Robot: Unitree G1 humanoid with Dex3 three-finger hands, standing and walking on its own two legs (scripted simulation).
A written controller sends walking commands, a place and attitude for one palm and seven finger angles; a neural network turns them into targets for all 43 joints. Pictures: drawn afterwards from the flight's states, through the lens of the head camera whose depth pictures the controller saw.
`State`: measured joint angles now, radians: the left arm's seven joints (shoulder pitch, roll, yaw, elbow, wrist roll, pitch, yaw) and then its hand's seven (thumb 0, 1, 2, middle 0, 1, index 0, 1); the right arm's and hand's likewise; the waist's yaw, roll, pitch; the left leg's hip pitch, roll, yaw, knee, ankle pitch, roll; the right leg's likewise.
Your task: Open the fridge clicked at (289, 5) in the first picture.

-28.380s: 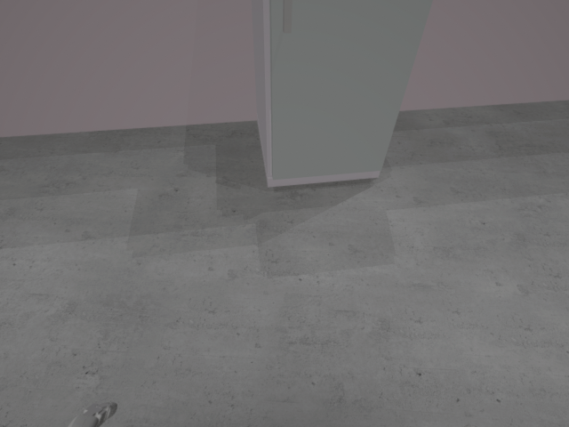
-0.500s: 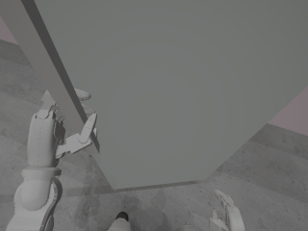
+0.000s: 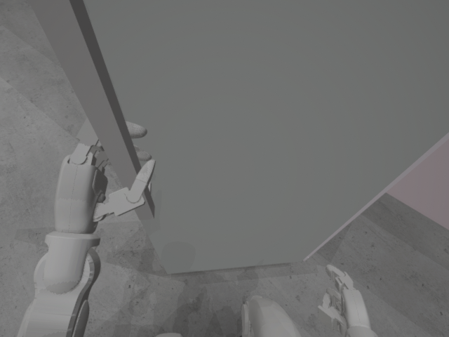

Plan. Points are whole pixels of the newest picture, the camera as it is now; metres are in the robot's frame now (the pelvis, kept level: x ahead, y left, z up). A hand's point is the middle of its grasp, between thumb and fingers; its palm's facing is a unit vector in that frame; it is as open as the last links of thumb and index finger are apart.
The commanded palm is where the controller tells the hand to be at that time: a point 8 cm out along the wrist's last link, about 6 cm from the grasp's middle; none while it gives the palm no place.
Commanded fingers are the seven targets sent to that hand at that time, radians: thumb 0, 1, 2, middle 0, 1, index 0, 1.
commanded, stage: walk backward, drawing the door open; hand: left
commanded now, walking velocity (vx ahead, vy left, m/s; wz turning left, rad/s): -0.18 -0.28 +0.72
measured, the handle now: (119, 126) +0.33 +0.14 +0.22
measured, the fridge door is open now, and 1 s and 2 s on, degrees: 44 78 71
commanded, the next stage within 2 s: stop walking and hold the door back in 0.82 s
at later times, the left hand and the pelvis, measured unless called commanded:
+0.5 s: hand (177, 308) +0.15 +0.06 +0.16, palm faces +0.45 -0.87 -0.21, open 6.8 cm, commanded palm +0.09 +0.10 +0.15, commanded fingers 0.00 0.90 0.90 -0.45 -1.40 -0.45 -1.40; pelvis -0.06 -0.17 -0.01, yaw +20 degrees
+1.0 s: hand out of the picture +0.05 -0.03 +0.16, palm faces +0.79 -0.55 -0.28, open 6.8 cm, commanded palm +0.01 +0.02 +0.14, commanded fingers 0.00 0.90 0.90 -0.45 -1.40 -0.45 -1.40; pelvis -0.06 -0.36 -0.01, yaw +35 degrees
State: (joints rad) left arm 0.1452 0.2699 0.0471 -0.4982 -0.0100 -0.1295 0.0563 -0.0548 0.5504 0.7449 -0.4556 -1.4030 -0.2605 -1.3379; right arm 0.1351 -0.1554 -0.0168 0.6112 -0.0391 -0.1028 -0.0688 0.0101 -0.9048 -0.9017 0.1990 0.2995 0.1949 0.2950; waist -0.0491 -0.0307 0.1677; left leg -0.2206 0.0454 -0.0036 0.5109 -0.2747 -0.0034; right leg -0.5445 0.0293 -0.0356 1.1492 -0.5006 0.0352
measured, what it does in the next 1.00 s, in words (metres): steps to the right, turning left: right foot, then left foot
